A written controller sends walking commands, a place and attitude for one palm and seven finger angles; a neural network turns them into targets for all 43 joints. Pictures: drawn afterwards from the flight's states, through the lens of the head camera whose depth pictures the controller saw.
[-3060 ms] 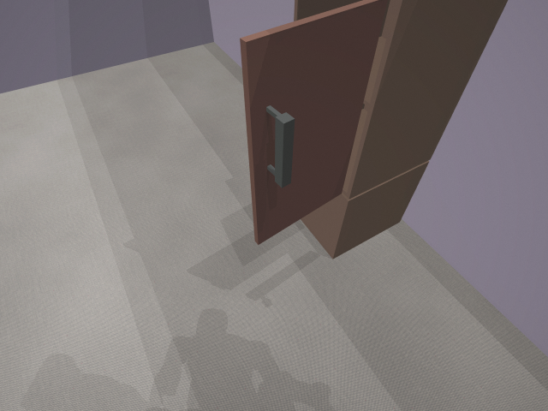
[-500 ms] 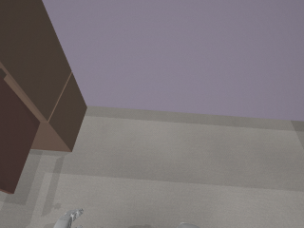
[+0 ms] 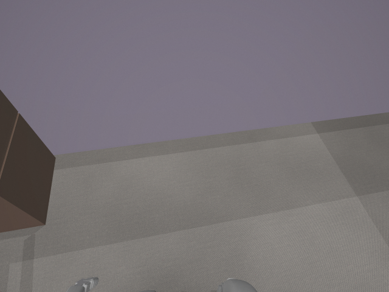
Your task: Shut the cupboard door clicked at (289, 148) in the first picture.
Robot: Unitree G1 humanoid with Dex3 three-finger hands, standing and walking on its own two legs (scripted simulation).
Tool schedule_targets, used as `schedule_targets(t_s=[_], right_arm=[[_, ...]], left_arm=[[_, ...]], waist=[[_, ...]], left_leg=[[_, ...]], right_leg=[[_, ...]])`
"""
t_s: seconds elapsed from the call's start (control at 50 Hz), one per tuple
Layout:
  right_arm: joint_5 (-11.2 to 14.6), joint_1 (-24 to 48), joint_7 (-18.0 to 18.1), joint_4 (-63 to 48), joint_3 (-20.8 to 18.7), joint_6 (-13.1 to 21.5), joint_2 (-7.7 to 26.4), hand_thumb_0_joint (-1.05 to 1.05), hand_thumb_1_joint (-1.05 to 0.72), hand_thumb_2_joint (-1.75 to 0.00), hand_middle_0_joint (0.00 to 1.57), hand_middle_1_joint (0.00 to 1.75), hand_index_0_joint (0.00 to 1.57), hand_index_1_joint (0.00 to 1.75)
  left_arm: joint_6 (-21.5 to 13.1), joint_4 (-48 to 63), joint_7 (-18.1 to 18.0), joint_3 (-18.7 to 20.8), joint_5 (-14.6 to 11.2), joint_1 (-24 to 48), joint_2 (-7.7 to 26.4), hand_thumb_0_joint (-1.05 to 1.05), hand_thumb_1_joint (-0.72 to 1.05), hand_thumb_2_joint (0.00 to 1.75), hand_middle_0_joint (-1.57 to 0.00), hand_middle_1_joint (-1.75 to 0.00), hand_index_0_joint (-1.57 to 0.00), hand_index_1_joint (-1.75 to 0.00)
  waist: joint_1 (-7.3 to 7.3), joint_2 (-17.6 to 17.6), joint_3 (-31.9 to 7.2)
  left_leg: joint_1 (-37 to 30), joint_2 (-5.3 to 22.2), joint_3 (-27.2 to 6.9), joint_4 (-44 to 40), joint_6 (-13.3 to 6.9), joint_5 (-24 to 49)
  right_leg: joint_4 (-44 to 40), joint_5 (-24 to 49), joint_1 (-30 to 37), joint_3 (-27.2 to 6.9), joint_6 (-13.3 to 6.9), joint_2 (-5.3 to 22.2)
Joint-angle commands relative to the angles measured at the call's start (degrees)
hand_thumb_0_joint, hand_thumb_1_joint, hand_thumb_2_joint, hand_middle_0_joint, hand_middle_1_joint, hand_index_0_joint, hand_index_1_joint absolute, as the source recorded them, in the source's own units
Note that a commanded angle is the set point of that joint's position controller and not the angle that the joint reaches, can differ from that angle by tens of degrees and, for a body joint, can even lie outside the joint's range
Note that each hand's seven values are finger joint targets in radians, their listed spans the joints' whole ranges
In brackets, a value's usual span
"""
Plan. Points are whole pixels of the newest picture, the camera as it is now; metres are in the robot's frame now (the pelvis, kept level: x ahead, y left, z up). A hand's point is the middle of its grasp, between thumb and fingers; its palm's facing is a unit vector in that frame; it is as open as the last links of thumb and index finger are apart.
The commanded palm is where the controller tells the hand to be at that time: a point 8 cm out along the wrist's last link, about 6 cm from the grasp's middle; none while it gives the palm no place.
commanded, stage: walk around to get in front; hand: left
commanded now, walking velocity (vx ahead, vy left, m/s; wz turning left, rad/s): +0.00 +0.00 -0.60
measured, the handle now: out of the picture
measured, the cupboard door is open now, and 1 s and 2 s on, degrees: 96 96 96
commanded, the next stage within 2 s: none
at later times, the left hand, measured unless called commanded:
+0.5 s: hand (134, 274) +0.17 +0.15 -0.18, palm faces -0.28 -0.94 -0.21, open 7.4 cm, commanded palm none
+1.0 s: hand (173, 248) +0.23 +0.07 -0.18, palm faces -0.55 -0.81 -0.21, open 7.4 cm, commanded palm none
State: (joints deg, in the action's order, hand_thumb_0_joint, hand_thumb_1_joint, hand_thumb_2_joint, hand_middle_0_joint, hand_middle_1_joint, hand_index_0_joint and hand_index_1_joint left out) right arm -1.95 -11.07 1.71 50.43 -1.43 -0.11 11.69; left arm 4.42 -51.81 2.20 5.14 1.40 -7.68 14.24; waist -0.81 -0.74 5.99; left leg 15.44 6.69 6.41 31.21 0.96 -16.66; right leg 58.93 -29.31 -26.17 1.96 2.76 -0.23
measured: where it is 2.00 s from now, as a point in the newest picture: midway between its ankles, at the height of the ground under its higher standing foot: outside the picture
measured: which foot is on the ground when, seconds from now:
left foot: down 0.00-0.12, up 0.14-0.40, down 0.42-0.70, up 0.72-0.98, down 1.00-1.00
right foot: up 0.00-0.12, down 0.14-0.42, up 0.44-0.68, down 0.70-1.00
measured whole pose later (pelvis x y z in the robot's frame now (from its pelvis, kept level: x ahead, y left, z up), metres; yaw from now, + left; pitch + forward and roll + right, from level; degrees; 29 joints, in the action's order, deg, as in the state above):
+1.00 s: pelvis +0.05 -0.06 -0.01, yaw -36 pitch +2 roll -1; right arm 0.0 -8.0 1.3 49.5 -2.6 -1.1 13.4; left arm 3.0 -52.2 0.5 3.8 1.4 -10.7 13.3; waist -0.3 -1.5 4.8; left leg 19.7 2.4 2.8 34.6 3.6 -17.6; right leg 33.1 -17.9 -17.3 -5.8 0.3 -2.8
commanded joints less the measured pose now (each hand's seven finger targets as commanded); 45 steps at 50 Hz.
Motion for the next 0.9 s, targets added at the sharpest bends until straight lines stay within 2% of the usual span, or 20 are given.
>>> schedule_targets(t_s=[0.0, 0.06, 0.08, 0.1, 0.12, 0.16, 0.22, 0.34, 0.36, 0.38, 0.4, 0.42, 0.5, 0.62, 0.64, 0.66, 0.68, 0.7, 0.76, 0.88], right_arm=[[-0.14, -4.24, 0.54, -1.95, -3.91, 0.27, 13.68, 0.0, -0.9, -0.9, 0.2, 0.3, 0.2, 0.3], [0.31, -2.68, 0.05, -2.18, -4.45, -0.24, 14.42, 0.0, -0.9, -0.9, 0.2, 0.3, 0.2, 0.3], [0.75, -1.54, -0.13, -2.71, -4.45, -0.39, 13.35, 0.0, -0.9, -0.9, 0.2, 0.3, 0.2, 0.3], [1.41, -0.35, -0.41, -5.24, -3.4, -0.52, 8.32, 0.0, -0.9, -0.9, 0.2, 0.3, 0.2, 0.3], [1.43, 3.6, -0.12, -7.05, -2.72, -1.27, 8.36, 0.0, -0.9, -0.9, 0.2, 0.3, 0.2, 0.3], [1.56, 4.22, 0.3, -5.78, -2.78, -1.51, 7.8, 0.0, -0.9, -0.9, 0.2, 0.3, 0.2, 0.3], [1.55, 2.62, -0.09, -3.89, -2.67, -1.17, 6.79, 0.0, -0.9, -0.9, 0.2, 0.3, 0.2, 0.3], [1.83, -3.88, 0.22, -1.83, -2.46, -0.5, 6.21, 0.0, -0.9, -0.9, 0.2, 0.3, 0.2, 0.3], [1.59, -6.35, 0.51, -1.0, -2.76, -0.04, 8.05, 0.0, -0.9, -0.9, 0.2, 0.3, 0.2, 0.3], [0.57, -7.12, 0.7, -1.22, -3.68, 0.59, 13.5, 0.0, -0.9, -0.9, 0.2, 0.3, 0.2, 0.3], [0.07, -8.84, 0.92, -2.04, -4.35, 0.54, 17.51, 0.0, -0.9, -0.9, 0.2, 0.3, 0.2, 0.3], [-0.08, -7.7, 0.97, -2.32, -3.96, 0.73, 16.92, 0.0, -0.9, -0.9, 0.2, 0.3, 0.2, 0.3], [-0.37, -1.95, 0.87, -3.33, -3.1, 0.7, 12.61, 0.0, -0.9, -0.9, 0.2, 0.3, 0.2, 0.3], [0.2, -3.6, -0.02, -2.04, -4.39, -0.23, 14.44, 0.0, -0.9, -0.9, 0.2, 0.3, 0.2, 0.3], [0.54, -2.42, -0.15, -2.41, -4.52, -0.37, 14.1, 0.0, -0.9, -0.9, 0.2, 0.3, 0.2, 0.3], [1.21, -1.61, -0.4, -3.8, -4.16, -0.56, 10.96, 0.0, -0.9, -0.9, 0.2, 0.3, 0.2, 0.3], [1.53, 2.33, -0.45, -6.85, -2.8, -0.82, 7.22, 0.0, -0.9, -0.9, 0.2, 0.3, 0.2, 0.3], [1.66, 3.26, -0.14, -7.17, -2.43, -1.33, 7.85, 0.0, -0.9, -0.9, 0.2, 0.3, 0.2, 0.3], [1.47, 4.12, 0.14, -4.8, -2.94, -1.37, 8.27, 0.0, -0.9, -0.9, 0.2, 0.3, 0.2, 0.3], [1.83, 1.69, -0.14, -3.8, -2.47, -1.11, 5.85, 0.0, -0.9, -0.9, 0.2, 0.3, 0.2, 0.3]], left_arm=[[-1.78, 6.02, 0.42, 0.05, -0.42, 2.73, 2.6, 0.0, 0.9, 0.9, -0.2, -0.3, -0.2, -0.3], [-2.32, 5.04, 0.16, 0.32, -0.33, -1.25, 4.0, 0.0, 0.9, 0.9, -0.2, -0.3, -0.2, -0.3], [-2.79, 3.89, -0.2, 1.01, -0.08, -4.92, 7.03, 0.0, 0.9, 0.9, -0.2, -0.3, -0.2, -0.3], [-3.46, 2.99, -1.16, 2.33, 0.59, -8.03, 13.94, 0.0, 0.9, 0.9, -0.2, -0.3, -0.2, -0.3], [-3.31, 2.31, -2.04, 2.71, -0.36, -10.98, 16.34, 0.0, 0.9, 0.9, -0.2, -0.3, -0.2, -0.3], [-3.15, 3.08, -2.89, 2.61, 0.03, -5.68, 13.35, 0.0, 0.9, 0.9, -0.2, -0.3, -0.2, -0.3], [-3.34, 4.16, -3.2, 1.71, 0.11, -1.57, 10.21, 0.0, 0.9, 0.9, -0.2, -0.3, -0.2, -0.3], [-2.8, 4.03, -2.7, 1.69, -0.23, 0.71, 10.88, 0.0, 0.9, 0.9, -0.2, -0.3, -0.2, -0.3], [-2.47, 4.61, -2.49, 1.3, -0.65, 1.55, 9.16, 0.0, 0.9, 0.9, -0.2, -0.3, -0.2, -0.3], [-2.02, 5.57, -2.01, 0.6, -1.2, -0.51, 5.46, 0.0, 0.9, 0.9, -0.2, -0.3, -0.2, -0.3], [-2.05, 6.96, -1.53, 0.26, -1.05, 0.05, 5.04, 0.0, 0.9, 0.9, -0.2, -0.3, -0.2, -0.3], [-2.06, 7.22, -1.29, 0.47, -0.24, 1.56, 6.46, 0.0, 0.9, 0.9, -0.2, -0.3, -0.2, -0.3], [-1.54, 5.88, 0.12, 0.48, -0.4, 2.19, 3.44, 0.0, 0.9, 0.9, -0.2, -0.3, -0.2, -0.3], [-2.37, 5.4, 0.21, 0.08, -0.32, -0.17, 3.49, 0.0, 0.9, 0.9, -0.2, -0.3, -0.2, -0.3], [-2.69, 4.51, 0.0, 0.57, -0.25, -3.28, 5.11, 0.0, 0.9, 0.9, -0.2, -0.3, -0.2, -0.3], [-3.29, 3.51, -0.68, 1.63, 0.36, -6.86, 10.57, 0.0, 0.9, 0.9, -0.2, -0.3, -0.2, -0.3], [-3.54, 2.37, -1.62, 2.69, 0.03, -10.14, 15.95, 0.0, 0.9, 0.9, -0.2, -0.3, -0.2, -0.3], [-3.15, 2.53, -1.94, 2.48, -0.48, -10.87, 16.69, 0.0, 0.9, 0.9, -0.2, -0.3, -0.2, -0.3], [-3.41, 3.8, -3.06, 1.66, -0.31, -3.8, 10.33, 0.0, 0.9, 0.9, -0.2, -0.3, -0.2, -0.3], [-3.21, 4.24, -2.83, 1.75, 0.12, -1.78, 11.38, 0.0, 0.9, 0.9, -0.2, -0.3, -0.2, -0.3]], waist=[[3.02, 13.47, -8.68], [0.85, 12.23, -8.69], [-1.07, 5.77, -9.39], [-2.59, -15.74, -9.93], [-5.79, -16.38, -9.31], [-2.76, -15.82, -7.07], [-0.15, -9.89, -8.82], [2.92, -7.57, -10.17], [4.07, -3.87, -10.47], [3.57, 11.51, -10.74], [4.47, 18.5, -10.35], [4.23, 12.45, -9.0], [1.34, 12.31, -6.83], [1.64, 11.8, -9.0], [-0.12, 9.56, -9.79], [-1.87, -4.77, -10.69], [-4.55, -18.95, -9.79], [-5.2, -13.56, -8.85], [-1.21, -13.16, -8.72], [0.46, -7.77, -9.18]], left_leg=[[-9.13, 12.95, -3.72, -7.18, -6.81, 29.11], [-4.98, 12.54, -0.86, -1.42, -3.53, 22.78], [1.3, 10.14, 0.85, 5.75, -0.43, 15.48], [15.95, 1.33, 6.78, 18.55, 3.6, -9.46], [18.16, -1.09, -0.8, 28.95, 3.64, -21.75], [21.7, -0.28, -6.14, 34.84, 3.35, -16.42], [14.85, -1.16, -4.83, 26.88, 4.12, -11.34], [-0.79, -4.88, -2.48, 0.79, 3.38, 0.88], [-8.17, -2.36, -3.96, -6.47, 2.37, 5.43], [-13.79, 10.8, -18.92, -12.67, -2.69, 8.24], [-11.73, 23.19, -29.12, -16.27, -10.15, 13.12], [-8.27, 24.31, -29.34, -15.45, -12.5, 13.69], [-6.6, 13.52, -8.05, -10.07, -8.0, 28.3], [-6.76, 12.65, -0.45, -2.27, -4.04, 24.03], [-2.91, 11.3, 0.89, 2.41, -1.67, 19.04], [7.88, 5.93, 5.41, 13.87, 2.08, 5.77], [18.99, -1.55, 3.27, 26.24, 4.07, -22.29], [19.09, -0.67, -3.89, 31.49, 3.27, -21.3], [19.73, -0.33, -6.34, 34.26, 4.12, -11.59], [7.75, -4.38, -3.36, 13.42, 3.94, -6.8]], right_leg=[[-11.88, 1.53, 3.34, 3.75, -0.43, 0.59], [-26.92, 12.14, 13.21, 5.06, -1.77, -0.1], [-34.71, 21.28, 21.57, 0.65, -3.41, 3.12], [-40.22, 37.37, 30.37, -20.46, -9.07, 18.9], [-40.28, 46.26, 25.18, -25.77, -15.02, 25.04], [-38.71, 37.88, 21.86, -23.35, -15.87, 18.87], [-35.14, 46.0, 19.85, -15.91, -13.81, 14.18], [-31.36, 37.75, 12.68, -17.86, -10.06, 10.38], [-28.49, 30.98, 6.79, -16.07, -7.18, 7.63], [-18.94, 12.99, -3.29, -9.96, -3.28, -0.36], [-3.0, -7.84, -6.45, -3.2, -1.13, -2.82], [6.01, -7.1, -7.05, -5.84, -0.93, -0.13], [2.47, -0.65, -3.41, -0.79, 0.36, 2.48], [-24.18, 9.68, 10.53, 5.59, -1.5, -0.4], [-31.61, 17.3, 17.03, 4.36, -2.38, 0.46], [-37.48, 30.85, 26.64, -9.83, -6.08, 11.28], [-39.78, 47.39, 27.93, -25.19, -13.18, 23.47], [-39.49, 42.19, 23.18, -24.93, -16.36, 23.62], [-35.83, 47.31, 22.42, -17.65, -13.96, 15.05], [-34.6, 42.24, 16.23, -18.7, -13.21, 12.57]])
